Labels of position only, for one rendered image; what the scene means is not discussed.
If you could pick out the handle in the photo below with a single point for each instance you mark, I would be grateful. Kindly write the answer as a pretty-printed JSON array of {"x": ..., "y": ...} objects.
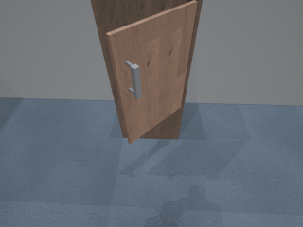
[{"x": 136, "y": 80}]

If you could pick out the cupboard door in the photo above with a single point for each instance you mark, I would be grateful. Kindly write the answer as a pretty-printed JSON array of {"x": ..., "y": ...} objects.
[{"x": 160, "y": 46}]

